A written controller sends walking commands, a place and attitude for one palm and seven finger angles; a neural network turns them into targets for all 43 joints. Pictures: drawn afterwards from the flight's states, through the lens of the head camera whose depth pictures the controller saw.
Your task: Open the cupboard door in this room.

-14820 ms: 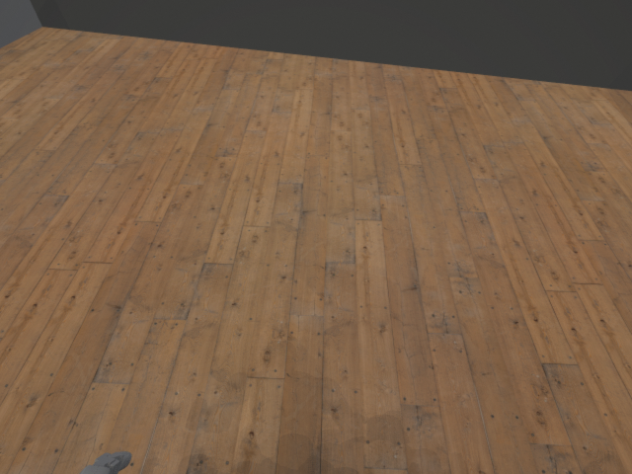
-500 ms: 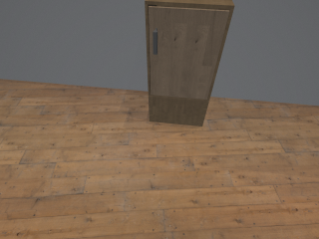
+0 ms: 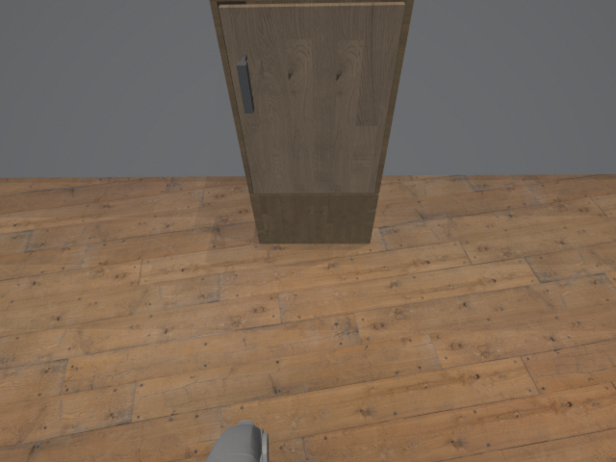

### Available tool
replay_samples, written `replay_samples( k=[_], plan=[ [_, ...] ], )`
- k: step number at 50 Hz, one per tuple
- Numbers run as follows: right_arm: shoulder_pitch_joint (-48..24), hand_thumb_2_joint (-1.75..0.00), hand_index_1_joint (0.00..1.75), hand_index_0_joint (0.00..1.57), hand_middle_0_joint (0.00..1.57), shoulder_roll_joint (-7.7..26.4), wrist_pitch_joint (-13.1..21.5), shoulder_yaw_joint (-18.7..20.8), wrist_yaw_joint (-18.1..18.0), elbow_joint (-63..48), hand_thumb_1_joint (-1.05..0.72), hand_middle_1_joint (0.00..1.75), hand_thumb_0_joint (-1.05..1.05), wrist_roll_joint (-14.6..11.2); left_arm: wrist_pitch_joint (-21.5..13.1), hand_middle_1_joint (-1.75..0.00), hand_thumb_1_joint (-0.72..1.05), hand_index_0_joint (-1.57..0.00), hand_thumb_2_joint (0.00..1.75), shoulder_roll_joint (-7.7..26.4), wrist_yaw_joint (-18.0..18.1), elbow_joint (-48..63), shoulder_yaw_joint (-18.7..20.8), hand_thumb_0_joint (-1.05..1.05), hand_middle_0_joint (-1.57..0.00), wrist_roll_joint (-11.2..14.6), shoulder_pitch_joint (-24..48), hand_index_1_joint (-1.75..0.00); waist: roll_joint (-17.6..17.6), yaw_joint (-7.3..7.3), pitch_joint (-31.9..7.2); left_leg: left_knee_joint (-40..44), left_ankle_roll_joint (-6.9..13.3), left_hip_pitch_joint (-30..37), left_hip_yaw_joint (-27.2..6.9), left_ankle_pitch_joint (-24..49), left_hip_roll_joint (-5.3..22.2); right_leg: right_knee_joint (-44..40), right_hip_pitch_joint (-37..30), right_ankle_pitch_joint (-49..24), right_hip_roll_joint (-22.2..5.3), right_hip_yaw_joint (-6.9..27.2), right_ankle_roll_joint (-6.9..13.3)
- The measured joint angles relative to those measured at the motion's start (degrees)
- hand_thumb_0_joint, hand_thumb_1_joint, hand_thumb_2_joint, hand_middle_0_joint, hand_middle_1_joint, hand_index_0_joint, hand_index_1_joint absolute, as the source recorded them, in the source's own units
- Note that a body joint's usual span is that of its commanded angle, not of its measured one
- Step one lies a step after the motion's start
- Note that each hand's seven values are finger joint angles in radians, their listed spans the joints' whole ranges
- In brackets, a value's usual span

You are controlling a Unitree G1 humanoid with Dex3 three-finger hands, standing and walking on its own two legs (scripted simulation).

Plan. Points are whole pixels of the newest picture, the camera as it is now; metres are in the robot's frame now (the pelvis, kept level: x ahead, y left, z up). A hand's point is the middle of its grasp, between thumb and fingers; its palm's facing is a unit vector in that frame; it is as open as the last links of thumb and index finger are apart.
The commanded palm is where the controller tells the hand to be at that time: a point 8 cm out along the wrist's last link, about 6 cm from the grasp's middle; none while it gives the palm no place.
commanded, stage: take the last steps up to it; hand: left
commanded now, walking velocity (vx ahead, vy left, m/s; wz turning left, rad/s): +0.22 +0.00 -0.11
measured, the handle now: (246, 84) +0.95 +0.23 -0.03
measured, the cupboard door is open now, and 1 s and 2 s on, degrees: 0 0 0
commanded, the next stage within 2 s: come to a stop and stand still in 0.90 s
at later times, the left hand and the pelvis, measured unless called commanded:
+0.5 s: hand (183, 368) +0.28 +0.24 -0.17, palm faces +0.00 -0.98 -0.20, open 7.4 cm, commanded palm none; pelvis +0.19 +0.06 +0.00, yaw -1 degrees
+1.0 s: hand (231, 329) +0.35 +0.18 -0.17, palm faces +0.08 -0.98 -0.21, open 7.2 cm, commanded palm none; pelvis +0.36 +0.00 +0.00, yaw +2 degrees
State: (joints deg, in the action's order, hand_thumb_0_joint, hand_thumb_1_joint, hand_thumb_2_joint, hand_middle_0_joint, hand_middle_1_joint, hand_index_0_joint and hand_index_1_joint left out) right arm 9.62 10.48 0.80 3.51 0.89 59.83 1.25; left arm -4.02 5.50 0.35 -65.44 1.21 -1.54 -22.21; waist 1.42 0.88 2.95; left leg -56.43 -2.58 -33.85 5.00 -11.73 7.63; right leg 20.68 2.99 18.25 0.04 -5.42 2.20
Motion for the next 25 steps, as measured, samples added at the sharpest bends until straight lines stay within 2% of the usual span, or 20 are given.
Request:
replay_samples(
  k=[5, 8, 9, 11, 13, 15, 20, 25],
  plan=[
    [-4.20, -0.90, 0.30, 0.19, 0.19, -0.41, 0.38, -0.72, 0.37, -1.43, -0.91, 0.30, 0.00, -0.25, -0.04, -0.30, 0.90, -0.20, 0.90, -0.03, 0.32, -0.58, -0.05, 0.01, -0.20, -0.05, -0.54, -0.30, -0.34, 1.41, 1.21, 13.96, 0.70, 1.64, 1.60, 2.82, -0.83, -1.85, -5.11, 3.11, -0.06, -0.03, -1.76],
    [-5.26, -0.90, 0.30, 0.19, 0.19, -0.94, 1.44, -1.29, 0.30, -2.06, -0.91, 0.30, 0.00, 0.00, 0.24, -0.30, 0.90, -0.20, 0.90, 0.62, 0.55, -0.92, 0.23, 0.01, -0.20, 0.09, -1.22, -0.30, -1.20, 1.81, 1.71, 22.06, 2.04, 6.71, 2.88, 5.22, -2.88, 3.30, -5.95, 8.18, -1.00, 0.24, -3.20],
    [-5.32, -0.90, 0.30, 0.19, 0.19, -1.32, 2.12, -1.31, 0.11, -2.14, -0.91, 0.30, 0.00, 0.26, 0.59, -0.30, 0.90, -0.20, 0.90, 1.05, 0.54, -1.24, 0.38, 0.01, -0.20, 0.28, -1.06, -0.30, -1.87, 1.36, 1.84, 21.83, 4.40, 7.52, 3.27, 3.63, -3.66, 8.83, -4.36, 10.31, -1.86, 0.19, -3.30],
    [-5.11, -0.90, 0.30, 0.19, 0.19, -1.99, 2.85, -1.54, -0.15, -2.36, -0.91, 0.30, 0.00, 0.46, 1.56, -0.30, 0.90, -0.20, 0.90, 2.14, 0.45, -1.14, 0.62, 0.01, -0.20, 0.69, 0.72, -0.30, -2.98, 1.19, 2.72, 18.19, 6.41, 7.66, 3.98, -0.38, -4.35, 27.40, 2.64, 13.38, -2.28, 2.34, -2.34],
    [-4.06, -0.90, 0.30, 0.20, 0.19, -2.38, 2.84, -1.70, -0.50, -1.91, -0.91, 0.30, 0.00, 0.34, 1.96, -0.30, 0.90, -0.20, 0.90, 2.99, 0.52, -0.33, 0.83, 0.01, -0.20, 0.65, 2.63, -0.30, -3.10, 1.18, 2.91, 18.97, 6.45, 9.90, 4.82, -1.83, -4.47, 42.02, 10.10, 11.41, -2.11, 3.38, -1.81],
    [-2.29, -0.90, 0.30, 0.20, 0.20, -2.67, 2.98, -1.29, -1.15, -1.25, -0.91, 0.30, 0.00, 0.01, 2.04, -0.30, 0.90, -0.20, 0.90, 3.78, 0.15, 0.79, 1.24, 0.01, -0.20, 0.36, 4.81, -0.30, -2.96, 0.67, 2.69, 22.21, 6.33, 12.76, 5.38, -1.40, -5.06, 48.25, 16.33, 7.24, -2.99, 3.11, -1.98],
    [2.88, -0.90, 0.30, 0.20, 0.20, -0.81, 3.36, -0.31, -2.00, 0.50, -0.95, 0.30, -0.02, -0.04, 2.63, -0.30, 0.91, -0.20, 0.90, 5.43, -0.35, 4.53, 2.09, 0.01, -0.19, -0.33, 9.52, -0.30, -3.01, -0.74, 0.83, 30.35, 6.72, 19.05, 6.06, 0.02, -6.82, 45.53, 25.95, 0.03, -5.59, 3.00, -3.36],
    [8.52, -0.90, 0.30, 0.20, 0.20, -0.99, 2.39, -0.53, -1.68, 3.02, -0.93, 0.30, -0.01, 0.18, 3.77, -0.30, 0.91, -0.20, 0.90, 5.91, -0.96, 6.86, 2.41, 0.01, -0.19, -0.40, 12.97, -0.30, -2.91, -1.89, -0.82, 34.64, 6.01, 23.77, 5.54, -0.47, -7.55, 37.01, 28.34, -4.49, -7.34, 2.85, -4.59]
  ],
)
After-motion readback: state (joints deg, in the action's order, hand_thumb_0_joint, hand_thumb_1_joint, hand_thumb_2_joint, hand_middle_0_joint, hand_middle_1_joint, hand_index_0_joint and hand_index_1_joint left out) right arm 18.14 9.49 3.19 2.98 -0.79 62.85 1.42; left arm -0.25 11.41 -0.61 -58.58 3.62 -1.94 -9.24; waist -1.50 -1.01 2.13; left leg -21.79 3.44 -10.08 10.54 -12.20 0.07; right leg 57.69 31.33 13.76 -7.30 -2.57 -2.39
